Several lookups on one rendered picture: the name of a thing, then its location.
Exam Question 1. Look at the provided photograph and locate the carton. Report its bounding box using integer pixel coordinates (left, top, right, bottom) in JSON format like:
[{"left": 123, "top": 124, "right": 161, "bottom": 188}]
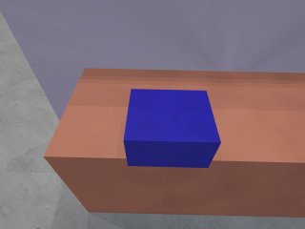
[{"left": 123, "top": 89, "right": 221, "bottom": 168}]

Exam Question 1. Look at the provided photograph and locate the pedestal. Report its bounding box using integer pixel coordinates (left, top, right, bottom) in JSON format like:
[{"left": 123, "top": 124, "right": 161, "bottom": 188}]
[{"left": 44, "top": 68, "right": 305, "bottom": 218}]

